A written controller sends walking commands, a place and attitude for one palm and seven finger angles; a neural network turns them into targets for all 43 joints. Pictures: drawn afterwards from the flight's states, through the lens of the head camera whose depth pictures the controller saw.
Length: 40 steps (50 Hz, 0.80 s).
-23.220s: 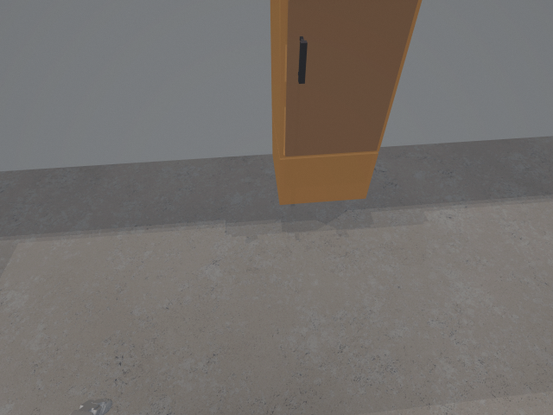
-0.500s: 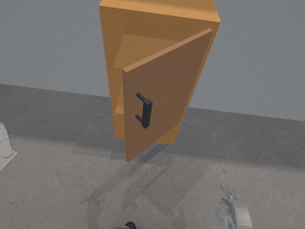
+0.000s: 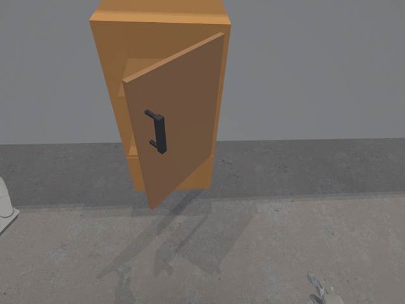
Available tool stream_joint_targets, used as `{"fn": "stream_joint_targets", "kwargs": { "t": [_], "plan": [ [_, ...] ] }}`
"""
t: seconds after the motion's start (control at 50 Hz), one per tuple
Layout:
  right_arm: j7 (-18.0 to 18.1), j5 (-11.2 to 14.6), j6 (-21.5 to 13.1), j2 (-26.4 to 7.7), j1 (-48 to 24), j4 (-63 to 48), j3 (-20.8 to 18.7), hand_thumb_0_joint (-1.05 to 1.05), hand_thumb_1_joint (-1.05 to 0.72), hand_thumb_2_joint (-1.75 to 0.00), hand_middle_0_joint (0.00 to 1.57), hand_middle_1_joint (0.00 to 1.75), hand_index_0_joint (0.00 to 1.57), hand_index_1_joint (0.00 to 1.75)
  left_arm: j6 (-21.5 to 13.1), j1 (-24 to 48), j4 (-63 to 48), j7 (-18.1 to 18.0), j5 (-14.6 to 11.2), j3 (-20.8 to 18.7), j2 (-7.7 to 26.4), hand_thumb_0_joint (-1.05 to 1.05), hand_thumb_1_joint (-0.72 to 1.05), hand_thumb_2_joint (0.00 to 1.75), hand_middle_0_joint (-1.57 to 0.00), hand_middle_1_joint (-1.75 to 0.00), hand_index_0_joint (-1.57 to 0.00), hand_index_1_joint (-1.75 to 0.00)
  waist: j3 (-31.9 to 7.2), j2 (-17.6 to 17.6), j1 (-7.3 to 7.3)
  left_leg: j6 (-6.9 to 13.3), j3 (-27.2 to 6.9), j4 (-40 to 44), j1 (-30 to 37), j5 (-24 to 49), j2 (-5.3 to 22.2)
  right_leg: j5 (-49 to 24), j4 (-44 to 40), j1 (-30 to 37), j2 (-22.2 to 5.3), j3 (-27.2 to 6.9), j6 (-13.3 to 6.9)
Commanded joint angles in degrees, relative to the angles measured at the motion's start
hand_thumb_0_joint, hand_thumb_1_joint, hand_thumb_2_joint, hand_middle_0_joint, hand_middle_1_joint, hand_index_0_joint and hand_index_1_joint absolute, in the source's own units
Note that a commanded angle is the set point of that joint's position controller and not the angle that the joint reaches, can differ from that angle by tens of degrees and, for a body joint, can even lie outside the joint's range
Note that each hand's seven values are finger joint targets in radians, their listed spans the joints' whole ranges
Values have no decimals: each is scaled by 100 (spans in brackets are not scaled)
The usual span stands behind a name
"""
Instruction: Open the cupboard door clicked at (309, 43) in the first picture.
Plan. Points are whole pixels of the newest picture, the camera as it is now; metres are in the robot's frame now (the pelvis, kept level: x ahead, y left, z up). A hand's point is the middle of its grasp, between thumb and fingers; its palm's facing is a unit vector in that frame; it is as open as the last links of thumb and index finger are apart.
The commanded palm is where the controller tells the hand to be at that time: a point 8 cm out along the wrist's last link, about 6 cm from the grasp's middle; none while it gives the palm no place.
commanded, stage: stop stepping back and stand still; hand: left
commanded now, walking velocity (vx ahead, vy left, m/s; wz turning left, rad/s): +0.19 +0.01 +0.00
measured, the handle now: (155, 132) +0.57 +0.14 -0.01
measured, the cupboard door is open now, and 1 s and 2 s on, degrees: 47 47 47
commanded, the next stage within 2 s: let the arm hang, fingers relaxed in 0.28 s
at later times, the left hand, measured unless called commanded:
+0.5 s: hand (48, 265) +0.19 +0.28 +0.01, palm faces +0.18 -0.87 -0.46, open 7.4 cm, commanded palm none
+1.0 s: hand out of the picture -0.13 +0.23 -0.16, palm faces +0.08 -0.96 -0.25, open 7.3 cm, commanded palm none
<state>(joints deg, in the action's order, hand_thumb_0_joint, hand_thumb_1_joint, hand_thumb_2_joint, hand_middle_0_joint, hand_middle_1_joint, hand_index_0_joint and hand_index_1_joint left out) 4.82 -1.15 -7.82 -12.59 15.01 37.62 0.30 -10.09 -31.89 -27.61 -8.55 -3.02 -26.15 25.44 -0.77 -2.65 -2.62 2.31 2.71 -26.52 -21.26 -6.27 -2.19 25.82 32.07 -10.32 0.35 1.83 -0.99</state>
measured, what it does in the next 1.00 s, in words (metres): steps on the spot: left foot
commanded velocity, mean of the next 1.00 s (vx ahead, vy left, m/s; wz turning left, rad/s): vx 0.03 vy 0.01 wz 0.00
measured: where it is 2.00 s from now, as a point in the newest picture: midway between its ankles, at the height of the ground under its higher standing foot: outside the picture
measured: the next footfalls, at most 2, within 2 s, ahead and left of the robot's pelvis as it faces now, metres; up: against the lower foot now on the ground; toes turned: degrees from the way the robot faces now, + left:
left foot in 0.24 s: +0.05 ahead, +0.14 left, +0.00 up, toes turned +5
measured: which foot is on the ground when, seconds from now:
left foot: down 0.00-0.02, up 0.04-0.22, down 0.24-1.00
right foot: down 0.00-1.00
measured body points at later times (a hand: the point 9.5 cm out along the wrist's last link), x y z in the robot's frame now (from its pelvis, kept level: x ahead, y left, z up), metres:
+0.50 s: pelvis -0.02 +0.02 -0.01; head -0.02 -0.01 +0.44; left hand +0.18 +0.32 +0.04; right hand +0.16 -0.21 -0.12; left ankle +0.01 +0.14 -0.73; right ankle -0.05 -0.10 -0.73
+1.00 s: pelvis -0.05 +0.03 +0.01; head -0.03 +0.02 +0.46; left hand -0.13 +0.28 -0.14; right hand -0.05 -0.21 -0.15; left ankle +0.01 +0.14 -0.73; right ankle -0.05 -0.10 -0.73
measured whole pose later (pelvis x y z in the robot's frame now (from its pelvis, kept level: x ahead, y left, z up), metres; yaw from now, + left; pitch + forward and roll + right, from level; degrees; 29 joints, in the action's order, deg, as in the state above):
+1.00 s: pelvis -0.05 +0.03 +0.01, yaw +3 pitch -2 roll -1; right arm 1.5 -1.2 1.9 -10.7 16.1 65.6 -0.6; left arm 1.2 -20.6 68.0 -0.7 0.7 -0.9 12.4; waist 4.2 1.5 0.6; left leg 1.1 1.5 -24.1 -14.7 -7.6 0.1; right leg 14.2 24.3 -8.2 -1.7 4.5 0.3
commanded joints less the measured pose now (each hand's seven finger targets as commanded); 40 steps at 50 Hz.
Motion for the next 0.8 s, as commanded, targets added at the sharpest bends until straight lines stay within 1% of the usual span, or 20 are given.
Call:
{"fn": "stream_joint_targets", "kwargs": {
  "t": [0.0, 0.02, 0.04, 0.1, 0.14, 0.18, 0.22, 0.26, 0.28, 0.34, 0.36, 0.38, 0.4, 0.44, 0.5, 0.54, 0.58, 0.6, 0.7, 0.78],
  "plan": [
    [-32, -3, -144, -667, -809, -987, -323, 0, -90, -90, 20, 30, 20, 30, -456, -271, -1333, -87, 40, -772, 1169, 0, 90, 90, -20, -30, -20, -30, -171, -708, 271, -335, -260, -1968, -246, -1512, 68, 1806, -2389, -829, -1607, -2173, -877],
    [-26, 34, -116, -691, -703, -879, -369, 0, -90, -90, 20, 30, 20, 30, -452, 3, -1345, -104, -2, -744, 1069, 0, 90, 90, -20, -30, -20, -30, 201, -1015, 259, -343, -377, -3126, -814, -1345, 143, 1627, -2586, -1125, -2062, -2648, -1132],
    [-34, 36, -162, -709, -573, -794, -338, 0, -90, -90, 20, 30, 20, 30, -511, 231, -1219, -108, 20, -705, 1004, 0, 90, 90, -20, -30, -20, -30, 268, -533, 113, -327, -453, -3450, -1022, -1250, 337, 983, -2399, -1101, -1975, -2280, -1092],
    [60, 71, -238, -537, -582, -743, -213, 0, -90, -90, 20, 30, 20, 30, -596, 517, -538, -118, 143, -582, 895, 0, 90, 90, -20, -30, -20, -30, 216, -143, 129, -165, -123, -1836, -421, -1231, 554, -374, -1744, -754, -1449, -1199, -754],
    [123, 67, -325, -522, -598, -713, -202, 0, -90, -90, 20, 30, 20, 30, -595, 714, -467, -152, 172, -439, 781, 0, 90, 90, -20, -30, -20, -30, 132, -41, 183, -71, 218, -664, 371, -1000, 375, -578, -1451, -682, -1258, -972, -598],
    [147, 82, -400, -616, -594, -763, -241, 0, -90, -90, 20, 30, 20, 30, -584, 699, -574, -150, 142, -328, 718, 0, 90, 90, -20, -30, -20, -30, 56, 290, 223, 32, -12, 102, 998, -838, 465, -966, -980, -683, -898, -797, -293],
    [124, 109, -405, -763, -657, -902, -300, 0, -90, -90, 20, 30, 20, 30, -608, 780, -953, -129, 104, -407, 821, 0, 90, 90, -20, -30, -20, -30, -284, 489, 277, 180, -602, 61, 1247, 573, 961, -2054, -368, -426, -406, -403, 42],
    [74, 76, -374, -664, -593, -855, -230, 0, -90, -90, 20, 30, 20, 30, -572, 376, -870, -54, 111, -514, 887, 0, 90, 90, -20, -30, -20, -30, -493, 813, 241, 152, -538, 7, 1314, 1367, 919, -2481, -149, -375, -280, -237, 112],
    [39, 81, -372, -606, -677, -880, -186, 0, -90, -90, 20, 30, 20, 30, -580, 498, -1043, -35, 129, -444, 822, 0, 90, 90, -20, -30, -20, -30, -431, 874, 233, 120, -651, 217, 1032, 1034, 981, -2027, -145, -237, -199, -95, 144],
    [-5, 113, -384, -622, -657, -922, -229, 0, -90, -90, 20, 30, 20, 30, -580, 360, -1116, -54, 117, -503, 828, 0, 90, 90, -20, -30, -20, -30, -583, 394, 230, 10, -330, -172, 1053, 1406, 803, -2979, -390, 32, -303, -295, 59],
    [-445, 213, -562, -1202, -911, 315, -526, 0, -90, -90, 20, 30, 20, 30, 242, 618, 3379, 636, 463, 2120, -429, 0, 90, 90, -20, -30, -20, -30, -312, 334, -38, -79, -258, -866, 1015, 2311, 821, -3710, 332, -724, -622, -59, 0],
    [-486, 124, -17, -1264, -547, 365, -576, 0, -90, -90, 20, 30, 20, 30, 860, 710, 3554, 784, 529, 1969, -574, 0, 90, 90, -20, -30, -20, -30, -564, 444, 138, -62, -378, -667, 857, 2209, 877, -3366, 216, -586, -683, -253, 8],
    [-476, 83, 172, -1029, -475, 354, -499, 0, -90, -90, 20, 30, 20, 30, 983, 766, 3800, 805, 549, 1996, -655, 0, 90, 90, -20, -30, -20, -30, -680, 203, 189, 59, -549, -626, 663, 1677, 960, -2765, 244, -495, -556, -92, 15],
    [-477, 26, 389, -995, -623, 313, -323, 0, -90, -90, 20, 30, 20, 30, 984, 1067, 4418, 856, 530, 2021, -498, 0, 90, 90, -20, -30, -20, -30, -467, -303, 322, 196, -889, -404, 158, 786, 977, -1868, 7, -343, -514, -112, 3],
    [-482, -45, 539, -972, -770, 540, -278, 0, -90, -90, 20, 30, 20, 30, 920, 1541, 5529, 838, 516, 2087, -186, 0, 90, 90, -20, -30, -20, -30, -468, -940, 281, -10, -545, -590, 444, 603, 596, -2422, -502, -223, -916, -507, -214],
    [-474, -67, 642, -972, -777, 819, -236, 0, -90, -90, 20, 30, 20, 30, 962, 1892, 6230, 799, 462, 2204, -191, 0, 90, 90, -20, -30, -20, -30, -178, -285, 190, -49, -589, -239, 773, 683, 634, -2041, -607, -460, -833, -411, -194],
    [-462, -68, 704, -845, -818, 1077, -166, 0, -90, -90, 20, 30, 20, 30, 1000, 1859, 6891, 771, 426, 2317, -351, 0, 90, 90, -20, -30, -20, -30, -35, 606, 247, -20, -740, 188, 754, 575, 752, -1558, -723, -291, -653, -351, -74],
    [-443, -59, 721, -781, -786, 1226, -132, 0, -90, -90, 20, 30, 20, 30, 1002, 1798, 7236, 766, 410, 2367, -418, 0, 90, 90, -20, -30, -20, -30, -21, 717, 259, -35, -735, 298, 773, 420, 758, -1446, -832, -194, -628, -339, -54],
    [-358, -31, 790, -564, -441, 1813, -132, 0, -90, -90, 20, 30, 20, 30, 999, 1458, 8329, 758, 387, 2374, -684, 0, 90, 90, -20, -30, -20, -30, -22, 1143, 248, -69, -726, 613, 907, -476, 742, -1080, -1249, -56, -604, -289, -134],
    [-325, 5, 804, -618, -153, 2145, -183, 0, -90, -90, 20, 30, 20, 30, 984, 1319, 8845, 766, 374, 2412, -681, 0, 90, 90, -20, -30, -20, -30, 168, 567, 229, -32, -801, 758, 990, -695, 799, -911, -1410, -189, -616, -188, -166]
  ]
}}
